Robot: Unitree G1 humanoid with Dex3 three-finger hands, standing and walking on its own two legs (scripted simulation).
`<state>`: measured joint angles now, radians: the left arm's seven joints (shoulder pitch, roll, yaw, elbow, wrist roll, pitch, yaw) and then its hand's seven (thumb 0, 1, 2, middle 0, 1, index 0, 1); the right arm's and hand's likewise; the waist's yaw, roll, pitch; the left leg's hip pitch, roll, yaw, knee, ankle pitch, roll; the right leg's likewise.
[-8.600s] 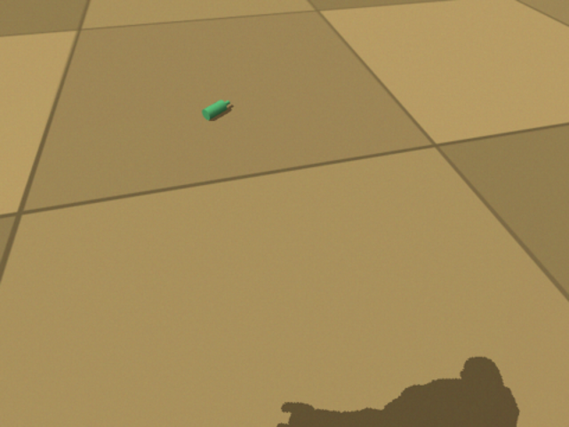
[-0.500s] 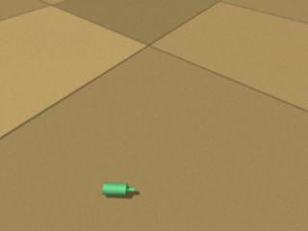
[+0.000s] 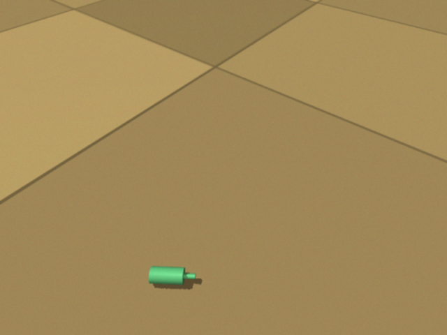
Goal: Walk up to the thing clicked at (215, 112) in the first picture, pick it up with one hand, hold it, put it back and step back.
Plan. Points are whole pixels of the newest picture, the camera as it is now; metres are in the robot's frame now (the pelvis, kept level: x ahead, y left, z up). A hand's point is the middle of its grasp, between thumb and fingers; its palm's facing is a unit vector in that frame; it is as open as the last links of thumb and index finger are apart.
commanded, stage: stand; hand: left
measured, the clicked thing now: (173, 275) +0.48 +0.23 -0.75
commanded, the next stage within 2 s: walk up in 0.90 s
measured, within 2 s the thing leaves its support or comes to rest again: neither
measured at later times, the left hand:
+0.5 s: hand out of the picture +0.07 +0.26 -0.16, palm faces -0.01 -0.94 -0.34, open 7.4 cm
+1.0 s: hand out of the picture +0.07 +0.26 -0.16, palm faces +0.01 -0.94 -0.34, open 7.4 cm
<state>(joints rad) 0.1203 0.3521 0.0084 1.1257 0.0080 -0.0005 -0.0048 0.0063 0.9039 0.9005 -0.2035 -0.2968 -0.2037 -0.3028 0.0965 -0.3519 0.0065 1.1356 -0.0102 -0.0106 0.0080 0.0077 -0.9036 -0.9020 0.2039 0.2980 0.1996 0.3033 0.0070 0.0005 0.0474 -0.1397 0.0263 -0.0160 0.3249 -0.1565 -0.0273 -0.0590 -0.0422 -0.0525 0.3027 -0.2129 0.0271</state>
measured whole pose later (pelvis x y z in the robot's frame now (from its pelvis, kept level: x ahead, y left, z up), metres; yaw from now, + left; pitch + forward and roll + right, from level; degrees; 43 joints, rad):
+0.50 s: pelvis +0.00 +0.00 +0.00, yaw +0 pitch -2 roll +0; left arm 0.13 0.35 0.01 1.12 0.01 0.00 -0.01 0.01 0.90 0.90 -0.20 -0.30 -0.20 -0.30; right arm 0.11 -0.35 0.01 1.14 -0.01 -0.01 0.01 0.01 -0.90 -0.90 0.20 0.30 0.20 0.30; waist 0.01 0.00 0.05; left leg -0.14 0.03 -0.01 0.33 -0.16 -0.03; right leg -0.06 -0.04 -0.05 0.30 -0.21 0.03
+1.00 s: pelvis +0.01 +0.00 +0.00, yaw +0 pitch -2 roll -1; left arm 0.16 0.35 0.03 1.09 0.02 -0.01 -0.01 0.01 0.90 0.90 -0.20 -0.30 -0.20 -0.30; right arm 0.15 -0.36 -0.02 1.10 -0.02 0.00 0.02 0.01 -0.90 -0.90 0.20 0.30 0.20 0.30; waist 0.01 0.01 0.04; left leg -0.17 0.03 -0.02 0.43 -0.23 -0.01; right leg -0.06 -0.04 -0.06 0.36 -0.26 0.02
